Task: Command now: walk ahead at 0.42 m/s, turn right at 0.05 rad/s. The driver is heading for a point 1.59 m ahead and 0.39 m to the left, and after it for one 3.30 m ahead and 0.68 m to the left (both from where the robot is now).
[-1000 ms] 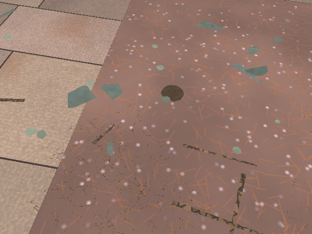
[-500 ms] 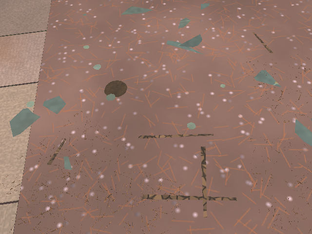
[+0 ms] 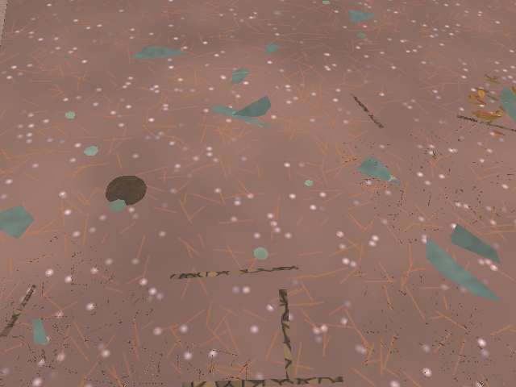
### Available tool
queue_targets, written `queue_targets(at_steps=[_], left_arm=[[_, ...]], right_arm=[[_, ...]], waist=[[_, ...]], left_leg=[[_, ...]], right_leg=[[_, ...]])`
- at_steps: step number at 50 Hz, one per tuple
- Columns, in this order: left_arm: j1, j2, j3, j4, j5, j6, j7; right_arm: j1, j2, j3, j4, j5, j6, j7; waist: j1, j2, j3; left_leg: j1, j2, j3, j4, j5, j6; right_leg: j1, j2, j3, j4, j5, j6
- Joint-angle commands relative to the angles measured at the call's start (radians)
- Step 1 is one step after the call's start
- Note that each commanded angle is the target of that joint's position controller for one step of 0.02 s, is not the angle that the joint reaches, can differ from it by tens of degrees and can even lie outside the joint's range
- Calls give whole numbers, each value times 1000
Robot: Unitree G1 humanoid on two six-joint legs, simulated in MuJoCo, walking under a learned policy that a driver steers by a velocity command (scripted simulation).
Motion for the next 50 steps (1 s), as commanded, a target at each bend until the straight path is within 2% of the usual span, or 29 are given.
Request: queue_targets(at_steps=[1,3,5,6,7,8,9,10,11,12,13,14,16,18,20,24,29,32,33,34,35,36,37,38,39,40,44,47,50], left_arm=[[-188,24,-6,-114,-6,-27,-14],[-193,44,-1,-123,-12,-30,-21],[-140,75,11,-114,-12,-33,-21],[-58,98,26,-91,-7,-31,-15],[86,139,49,-47,-6,-28,-5],[272,207,69,-16,3,-23,8],[312,293,77,-2,20,-22,2],[280,194,52,-9,9,-28,0],[218,152,36,-10,5,-29,4],[163,134,29,-15,9,-28,4],[118,112,23,-18,18,-29,1],[91,92,17,-21,27,-32,1],[81,86,18,-10,19,-45,2],[92,101,22,12,12,-55,5],[117,110,24,31,12,-54,13],[176,135,27,64,4,-40,25],[265,153,30,117,-6,-15,30],[255,176,38,127,-6,1,38],[240,187,40,127,-4,6,41],[222,173,33,122,2,13,45],[228,128,13,93,25,11,51],[391,-2,-25,89,25,-8,39],[351,112,-2,123,7,-22,36],[254,148,11,94,-18,-25,34],[191,134,6,79,-10,-24,39],[153,125,8,71,5,-16,44],[218,44,-5,90,14,36,56],[158,33,-13,78,25,45,62],[87,59,-4,70,19,55,61]], right_arm=[[-13,-204,-50,-54,10,-9,-1],[-7,-216,-54,-45,20,-5,0],[-26,-230,-58,-41,23,2,-2],[-40,-230,-57,-41,24,6,-4],[-31,-202,-47,-40,18,7,-6],[-29,-144,-22,-67,-9,6,-8],[76,-31,9,-100,4,-14,-9],[12,-144,-16,-86,28,-32,-4],[-79,-187,-29,-109,44,-40,4],[-123,-175,-24,-114,30,-44,3],[-143,-163,-26,-114,11,-43,3],[-124,-153,-28,-107,9,-35,7],[-99,-123,-23,-94,9,-17,9],[-141,-112,-20,-107,-2,-4,4],[-214,-103,-16,-131,-8,-5,3],[-363,-71,0,-166,-1,-25,22],[-491,-78,0,-219,10,-38,54],[-446,-110,-12,-219,6,-40,63],[-369,-135,-25,-201,4,-39,58],[-221,-176,-47,-160,-4,-38,48],[-56,-244,-62,-132,-26,-36,36],[-43,-308,-70,-122,-41,-35,39],[-21,-208,-50,-127,-22,-29,40],[-100,-174,-36,-131,-17,-26,36],[-161,-149,-28,-130,-13,-25,34],[-207,-127,-22,-127,-12,-25,35],[-290,-106,-13,-99,-32,-39,38],[-312,-140,-20,-70,-29,-27,25],[-281,-149,-19,-32,-28,-8,19]], waist=[[-25,172,80],[-12,178,93],[38,182,75],[91,172,27],[157,143,-67],[230,22,-224],[156,-294,-342],[185,-198,-275],[172,-142,-143],[145,-49,-83],[117,-26,-38],[85,-47,-30],[59,-50,-23],[54,-25,18],[71,-5,47],[128,-1,71],[163,-4,96],[116,-36,49],[69,-53,-7],[-11,-40,-102],[-62,49,-263],[28,328,-411],[-31,226,-457],[-18,179,-289],[11,91,-197],[40,61,-126],[132,113,-105],[121,140,-117],[89,129,-109]], left_leg=[[-68,197,-122,-121,163,173],[-50,235,-140,-111,172,168],[-22,256,-134,-59,305,148],[-29,232,-96,42,471,127],[-77,180,-40,231,589,98],[-267,127,5,556,372,55],[-600,-56,-28,894,-242,0],[-712,-13,-135,1017,-262,7],[-771,38,-108,1031,-175,26],[-737,82,-84,994,-87,31],[-707,108,-79,939,-26,28],[-653,131,-86,913,18,25],[-613,137,-73,872,50,9],[-650,141,-64,803,101,-14],[-695,142,-59,689,197,-31],[-643,101,-12,421,393,-26],[-662,64,-8,272,365,11],[-565,23,16,235,242,53],[-447,-11,45,227,217,75],[-234,-27,61,202,281,107],[100,145,-112,275,513,167],[440,410,-590,210,588,362],[429,396,-642,158,623,356],[300,362,-447,158,725,315],[166,311,-330,145,809,282],[43,275,-267,113,831,262],[-206,211,-114,15,899,254],[-236,180,-42,5,851,232],[-222,185,-52,-4,651,218]], right_leg=[[19,32,-49,-135,64,5],[48,29,-36,-180,57,-21],[131,42,-44,-222,37,-57],[253,68,-64,-249,39,-80],[454,77,-67,-258,35,-109],[744,-105,139,-243,-19,-171],[966,-326,670,-414,-325,-318],[907,-319,743,-507,-440,-301],[800,-297,594,-502,-375,-268],[680,-256,479,-508,-239,-251],[585,-213,396,-528,-136,-246],[521,-183,339,-554,-69,-242],[461,-164,268,-598,14,-258],[428,-159,210,-631,83,-267],[441,-149,163,-643,145,-263],[459,-114,73,-646,179,-222],[618,-178,85,-583,209,-210],[699,-197,83,-480,443,-180],[703,-180,66,-382,623,-167],[652,-125,26,-190,727,-131],[440,-65,1,107,463,-87],[48,141,21,487,-390,-9],[-9,126,173,601,-484,-3],[-68,77,152,606,-439,-1],[-61,25,108,545,-377,5],[-37,-4,83,475,-331,14],[189,-31,60,241,-217,46],[260,-26,42,44,-75,49],[289,-20,43,-56,8,43]])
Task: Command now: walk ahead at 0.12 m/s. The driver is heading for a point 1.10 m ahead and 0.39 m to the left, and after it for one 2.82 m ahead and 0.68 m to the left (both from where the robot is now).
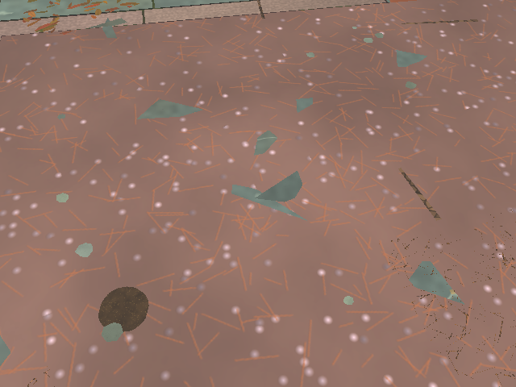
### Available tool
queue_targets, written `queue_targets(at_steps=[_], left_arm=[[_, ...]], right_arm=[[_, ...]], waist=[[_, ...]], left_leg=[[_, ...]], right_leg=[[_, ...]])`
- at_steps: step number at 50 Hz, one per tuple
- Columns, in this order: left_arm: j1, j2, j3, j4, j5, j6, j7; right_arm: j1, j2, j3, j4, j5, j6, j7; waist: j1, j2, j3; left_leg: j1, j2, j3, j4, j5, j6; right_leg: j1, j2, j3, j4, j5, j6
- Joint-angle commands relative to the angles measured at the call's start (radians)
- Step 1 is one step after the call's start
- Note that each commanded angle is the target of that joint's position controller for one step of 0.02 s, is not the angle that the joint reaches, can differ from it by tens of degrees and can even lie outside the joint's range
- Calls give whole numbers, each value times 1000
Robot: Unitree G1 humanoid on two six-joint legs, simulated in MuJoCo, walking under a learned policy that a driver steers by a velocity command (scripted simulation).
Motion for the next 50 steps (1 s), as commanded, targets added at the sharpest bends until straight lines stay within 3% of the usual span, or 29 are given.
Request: queue_targets(at_steps=[1,3,5,6,7,8,9,12,14,18,20,21,22,23,24,25,26,27,29,34,40,43,45,46,47,48,49,50], left_arm=[[78,77,22,-21,0,11,3],[40,83,29,-34,7,12,6],[38,110,40,-39,18,7,14],[48,158,52,-50,20,4,23],[37,215,69,-52,13,12,32],[52,183,70,-41,2,21,30],[55,150,65,-40,3,23,28],[43,161,72,-50,10,8,37],[-29,165,77,-54,-1,4,40],[-97,170,83,-45,-14,23,36],[-77,146,79,-24,-27,31,32],[-14,104,71,-2,-14,34,25],[-36,56,52,-46,34,37,22],[-130,90,61,-80,19,26,30],[-139,122,72,-74,-3,25,36],[-113,133,80,-55,-4,25,43],[-86,140,86,-32,2,22,46],[-75,139,88,-28,4,16,42],[-92,122,85,-35,-7,-5,23],[-159,90,74,-47,-8,-58,-4],[-197,92,65,-65,-22,-94,-30],[-177,108,66,-67,-31,-114,-36],[-105,111,67,-44,-28,-125,-37],[-54,115,70,-27,-21,-127,-35],[38,138,76,-8,-11,-129,-29],[144,188,82,8,5,-126,-22],[223,269,106,49,11,-118,-35],[180,194,89,33,-13,-118,-41]], right_arm=[[-58,-153,-32,-45,2,-1,-8],[-64,-155,-29,-31,14,12,-7],[-50,-147,-25,-24,30,23,-9],[-27,-138,-22,-28,20,23,-12],[47,-120,-22,-27,15,20,-11],[16,-98,-15,-41,22,27,-20],[-25,-115,-22,-57,27,36,-24],[-45,-151,-50,-82,32,78,-28],[-22,-133,-55,-87,42,99,-26],[8,-119,-61,-89,39,115,-7],[54,-126,-75,-76,32,119,1],[53,-176,-91,-88,24,118,-7],[52,-309,-114,-131,17,113,-26],[89,-314,-106,-142,-30,88,-13],[49,-288,-100,-145,-26,66,-12],[-6,-261,-96,-149,0,56,-20],[-16,-224,-86,-148,27,55,-30],[-14,-209,-80,-146,39,55,-38],[21,-188,-71,-145,35,52,-50],[81,-212,-82,-132,35,35,-64],[100,-229,-90,-131,43,37,-52],[94,-221,-87,-136,44,40,-46],[81,-189,-75,-138,42,42,-44],[87,-157,-64,-135,39,41,-43],[83,-109,-48,-138,33,37,-42],[94,-43,-28,-150,27,30,-40],[101,-88,-36,-195,55,17,-45],[98,-175,-55,-174,60,10,-45]], waist=[[41,135,-154],[42,133,-119],[54,108,-91],[40,54,-108],[-12,-89,-130],[18,-165,-148],[37,-170,-135],[63,-175,-141],[28,-122,-132],[9,-131,-156],[-8,-76,-154],[12,92,-115],[30,400,-81],[-43,316,-161],[-17,215,-128],[13,164,-107],[21,139,-126],[25,151,-129],[12,176,-113],[-20,169,-76],[-40,177,-42],[-26,182,-48],[15,178,-64],[41,168,-80],[82,136,-119],[103,-35,-170],[92,-231,-141],[88,-133,-41]], left_leg=[[-18,266,-128,-75,409,155],[-31,257,-173,-51,241,141],[-61,205,-202,10,79,81],[-93,164,-198,76,4,42],[-189,78,-134,141,-169,3],[-198,30,-55,223,-233,-31],[-227,29,-43,296,-244,-45],[-304,63,-75,606,-465,-70],[-278,104,-86,593,-432,-85],[-87,78,0,373,-209,-75],[35,35,25,197,-64,-32],[105,102,-119,80,96,16],[168,378,-524,4,430,171],[113,446,-634,-47,343,297],[105,397,-559,-45,256,265],[103,343,-486,-29,194,202],[121,305,-456,-38,35,160],[115,277,-451,-65,-124,146],[142,258,-482,-128,-336,145],[200,244,-478,-150,-260,150],[100,223,-528,-129,-297,168],[59,209,-570,-99,-296,158],[19,184,-555,-45,-284,132],[-21,155,-532,6,-269,109],[-110,116,-480,126,-286,73],[-272,3,-328,412,-378,8],[-510,-36,-246,628,-485,-13],[-603,33,-259,739,-434,-23]], right_leg=[[219,4,-10,-80,72,-7],[251,19,-18,-178,61,-24],[337,16,-11,-331,197,-54],[394,-56,48,-319,354,-82],[473,-139,95,-294,418,-145],[444,-172,142,-346,288,-195],[437,-203,186,-378,248,-218],[427,-318,240,-401,439,-302],[382,-289,151,-404,433,-269],[312,-221,-13,-360,362,-205],[251,-181,-83,-253,162,-139],[131,-110,-171,-83,-38,-60],[-136,38,-197,220,-447,38],[-152,75,-21,387,-489,19],[-172,56,13,438,-410,0],[-185,37,23,423,-311,-10],[-185,19,27,391,-235,-11],[-170,19,24,366,-166,-10],[-182,33,20,294,-69,-11],[-147,61,31,-20,24,3],[-13,91,26,-202,16,1],[103,104,22,-268,19,-20],[240,97,-7,-343,85,-46],[340,84,-14,-369,88,-60],[488,5,55,-370,47,-96],[660,-154,285,-441,-118,-173],[705,-307,645,-535,-386,-305],[652,-310,634,-551,-480,-318]])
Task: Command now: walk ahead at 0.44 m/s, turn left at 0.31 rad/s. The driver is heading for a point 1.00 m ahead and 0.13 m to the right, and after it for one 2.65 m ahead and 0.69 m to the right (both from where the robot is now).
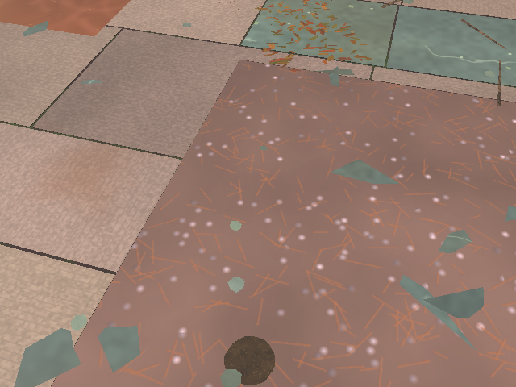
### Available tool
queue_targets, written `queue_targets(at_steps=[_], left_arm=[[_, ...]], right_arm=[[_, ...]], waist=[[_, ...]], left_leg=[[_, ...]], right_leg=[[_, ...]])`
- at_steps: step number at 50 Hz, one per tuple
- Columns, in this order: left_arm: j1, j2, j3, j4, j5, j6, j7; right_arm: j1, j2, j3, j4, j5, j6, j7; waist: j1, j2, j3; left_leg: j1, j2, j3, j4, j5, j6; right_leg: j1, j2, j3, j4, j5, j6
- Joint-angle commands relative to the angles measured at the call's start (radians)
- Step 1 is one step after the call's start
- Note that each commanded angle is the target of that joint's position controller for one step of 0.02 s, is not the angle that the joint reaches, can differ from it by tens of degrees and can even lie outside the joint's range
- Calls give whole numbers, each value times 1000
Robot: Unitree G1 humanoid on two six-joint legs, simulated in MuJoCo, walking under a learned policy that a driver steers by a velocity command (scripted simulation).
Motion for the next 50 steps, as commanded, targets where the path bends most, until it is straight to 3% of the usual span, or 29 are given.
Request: queue_targets(at_steps=[1,4,7,11,13,16,17,18,19,20,21,22,23,24,25,26,29,32,35,37,42,44,45,46,47,48,49,50], left_arm=[[184,142,38,2,-12,3,-2],[139,103,15,-7,3,15,4],[162,126,17,7,-6,17,8],[212,162,20,29,-18,28,12],[251,173,20,43,-25,34,11],[267,184,22,59,-31,48,12],[263,195,24,60,-31,53,14],[256,198,24,59,-31,59,16],[263,180,15,55,-23,61,18],[271,119,-11,24,10,59,20],[396,9,-43,12,-3,39,15],[320,131,-15,21,-27,25,9],[227,167,-3,-10,-44,16,5],[185,152,-6,-15,-35,14,9],[170,141,-3,-17,-17,18,10],[190,127,-3,-13,-14,26,7],[194,85,-11,-11,-8,53,9],[85,78,-14,-49,4,58,10],[-20,59,-24,-76,0,44,-3],[-80,52,-31,-92,-9,38,-14],[-174,67,-32,-149,-21,38,-46],[-142,87,-23,-156,-18,39,-54],[-82,111,-10,-147,-15,42,-52],[50,147,14,-115,-13,45,-47],[208,210,42,-83,-15,51,-35],[292,320,69,-81,-17,55,-28],[317,243,49,-78,-26,56,-28],[273,199,34,-85,-18,54,-25]], right_arm=[[-59,-141,-25,-96,7,-40,3],[-115,-101,-19,-105,-13,-54,20],[-183,-50,0,-135,-21,-59,28],[-296,-10,22,-172,-14,-68,40],[-331,-23,19,-185,-6,-68,48],[-342,-58,8,-200,-1,-68,57],[-307,-77,-1,-194,-3,-68,57],[-219,-104,-18,-169,-7,-66,53],[-73,-145,-40,-126,-8,-61,45],[109,-221,-60,-97,-21,-53,31],[129,-277,-64,-80,-25,-50,41],[105,-170,-37,-87,-18,-52,45],[31,-142,-24,-91,-15,-55,46],[-33,-131,-19,-97,-21,-57,47],[-77,-110,-14,-99,-28,-60,51],[-101,-97,-10,-99,-37,-64,51],[-111,-96,-13,-75,-24,-84,51],[-78,-117,-19,-43,-25,-87,41],[-45,-133,-21,-19,-20,-79,31],[-10,-153,-25,3,-18,-77,26],[50,-158,-32,60,-16,-54,20],[34,-173,-37,60,-17,-42,13],[22,-184,-39,56,-20,-35,7],[4,-183,-37,47,-23,-24,0],[12,-170,-27,24,-33,-23,-13],[130,-51,15,-15,-53,-48,4],[84,-76,16,-6,-40,-82,18],[-24,-147,-3,-40,2,-106,31]], waist=[[93,-184,93],[67,-147,96],[82,-152,93],[117,-139,90],[126,-143,94],[94,-148,100],[64,-151,77],[7,-139,19],[-63,-120,-74],[-124,18,-233],[-43,306,-367],[-77,179,-279],[-62,126,-131],[-34,42,-59],[-6,25,-11],[26,48,-5],[58,41,22],[39,8,70],[4,4,94],[-24,3,102],[-44,-6,120],[-14,20,82],[20,42,29],[93,37,-53],[155,-7,-157],[102,-240,-296],[136,-218,-372],[149,-167,-225]], left_leg=[[-601,85,19,359,-1,-12],[-546,160,86,304,157,-29],[-496,177,160,174,261,-64],[-351,151,209,-96,424,-75],[-296,136,215,-155,465,-67],[-253,127,203,-220,423,-24],[-188,110,216,-237,399,-5],[-50,86,239,-265,398,21],[165,84,243,-268,397,50],[468,292,15,-232,394,115],[679,489,-462,-387,125,256],[608,458,-491,-460,16,222],[483,427,-346,-474,77,190],[354,386,-241,-491,210,178],[257,349,-164,-518,311,176],[193,327,-118,-546,368,175],[108,307,-27,-615,450,195],[106,296,36,-648,493,195],[103,260,113,-656,502,160],[133,271,148,-663,476,151],[342,347,196,-593,566,123],[394,351,228,-501,812,96],[405,342,248,-407,1007,79],[374,307,293,-226,1139,51],[187,274,320,25,999,13],[-267,105,309,423,366,-66],[-445,28,134,562,-89,-68],[-533,91,90,591,-27,-47]], right_leg=[[394,-381,559,-254,-431,-212],[290,-296,355,-288,-161,-175],[230,-255,228,-326,38,-187],[176,-223,106,-319,187,-168],[183,-251,106,-317,202,-165],[259,-300,110,-277,288,-140],[278,-301,96,-225,411,-128],[272,-275,56,-107,570,-108],[203,-228,16,80,624,-81],[-7,-171,-23,411,326,-45],[-315,-8,9,712,-354,-2],[-419,-61,93,810,-369,-13],[-474,-105,63,811,-276,-27],[-441,-145,42,772,-187,-23],[-411,-170,37,721,-133,-15],[-354,-191,44,698,-94,-9],[-329,-201,30,626,-37,17],[-399,-203,28,469,110,42],[-358,-172,1,259,281,39],[-330,-151,-23,177,344,30],[-397,-119,-11,90,232,-31],[-330,-79,-48,81,136,-64],[-234,-42,-81,86,97,-82],[-56,3,-113,59,113,-108],[232,-60,6,77,156,-153],[649,-318,508,57,22,-343],[741,-384,806,-124,-121,-385],[639,-354,670,-156,-139,-325]])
